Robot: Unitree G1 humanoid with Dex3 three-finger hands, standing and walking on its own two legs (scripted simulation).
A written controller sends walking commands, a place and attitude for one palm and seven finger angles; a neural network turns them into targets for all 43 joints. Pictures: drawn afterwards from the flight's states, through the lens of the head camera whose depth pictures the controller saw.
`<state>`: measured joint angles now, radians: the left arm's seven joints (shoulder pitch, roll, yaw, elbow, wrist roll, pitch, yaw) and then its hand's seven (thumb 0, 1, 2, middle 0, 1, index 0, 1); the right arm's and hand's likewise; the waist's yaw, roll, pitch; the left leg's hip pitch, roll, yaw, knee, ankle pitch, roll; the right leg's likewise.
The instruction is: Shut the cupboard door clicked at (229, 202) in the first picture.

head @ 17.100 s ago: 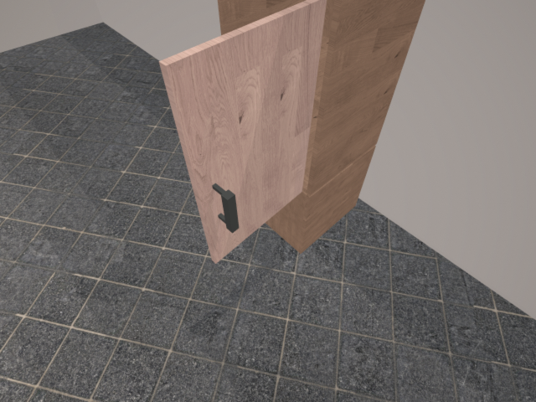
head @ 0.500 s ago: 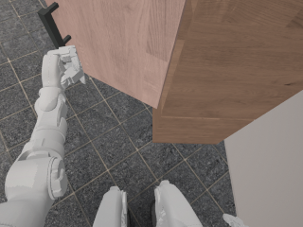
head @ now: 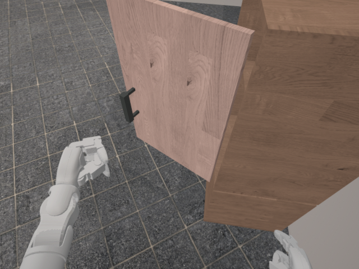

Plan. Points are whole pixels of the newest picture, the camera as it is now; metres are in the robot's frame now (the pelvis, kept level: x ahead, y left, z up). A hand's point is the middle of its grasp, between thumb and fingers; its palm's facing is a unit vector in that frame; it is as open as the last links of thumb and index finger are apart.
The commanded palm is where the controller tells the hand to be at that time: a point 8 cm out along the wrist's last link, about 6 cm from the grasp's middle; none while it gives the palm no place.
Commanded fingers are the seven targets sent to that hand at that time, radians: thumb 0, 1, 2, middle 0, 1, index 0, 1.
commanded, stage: draw the hand back to the body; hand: left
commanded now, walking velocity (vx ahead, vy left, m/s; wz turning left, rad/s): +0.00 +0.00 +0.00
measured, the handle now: (130, 105) +0.64 +0.20 -0.07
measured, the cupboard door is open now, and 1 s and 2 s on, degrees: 63 63 63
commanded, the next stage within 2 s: step back with the hand held close in 0.96 s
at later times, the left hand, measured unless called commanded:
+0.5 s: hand (15, 183) +0.22 +0.26 +0.17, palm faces +0.40 -0.83 -0.38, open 5.4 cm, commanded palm +0.17 +0.30 +0.20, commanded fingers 0.00 0.90 0.90 -0.28 -0.39 -0.28 -0.39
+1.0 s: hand (2, 198) +0.19 +0.24 +0.20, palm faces +0.45 -0.80 -0.41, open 7.4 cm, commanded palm +0.14 +0.28 +0.21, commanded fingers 0.00 0.90 0.90 -0.20 -0.30 -0.20 -0.30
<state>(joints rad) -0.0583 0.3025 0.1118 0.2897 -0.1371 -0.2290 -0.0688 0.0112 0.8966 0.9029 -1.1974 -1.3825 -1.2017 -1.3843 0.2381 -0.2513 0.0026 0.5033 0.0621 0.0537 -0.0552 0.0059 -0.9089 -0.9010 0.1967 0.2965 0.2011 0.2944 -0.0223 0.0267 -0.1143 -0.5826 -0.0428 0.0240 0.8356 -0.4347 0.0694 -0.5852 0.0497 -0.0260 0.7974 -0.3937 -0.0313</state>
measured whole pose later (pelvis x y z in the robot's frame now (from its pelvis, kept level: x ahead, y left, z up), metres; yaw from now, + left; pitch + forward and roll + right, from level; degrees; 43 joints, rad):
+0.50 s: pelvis +0.02 +0.00 +0.04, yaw +1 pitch -1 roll -1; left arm 0.39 0.35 0.26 -0.29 -0.08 -0.04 0.09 0.01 0.89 0.90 -0.55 -0.67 -0.55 -0.67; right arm 0.21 -0.22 0.05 0.58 0.03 -0.04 -0.05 0.01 -0.90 -0.90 0.20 0.30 0.20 0.30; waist 0.06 0.08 -0.03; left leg -0.13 -0.07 0.00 0.43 -0.28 0.07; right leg -0.13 0.03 -0.03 0.41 -0.25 -0.02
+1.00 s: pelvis +0.01 -0.02 +0.04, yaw +1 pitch -3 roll +0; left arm 0.47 0.36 0.33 -0.37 -0.08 -0.09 0.10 0.01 0.89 0.90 -0.22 -0.30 -0.22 -0.30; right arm 0.21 -0.23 0.02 0.63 0.02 -0.11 -0.06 0.01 -0.91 -0.90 0.20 0.30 0.20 0.29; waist 0.06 0.07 -0.02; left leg -0.12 -0.04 0.00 0.45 -0.27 0.04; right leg -0.13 0.05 -0.03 0.43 -0.25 -0.05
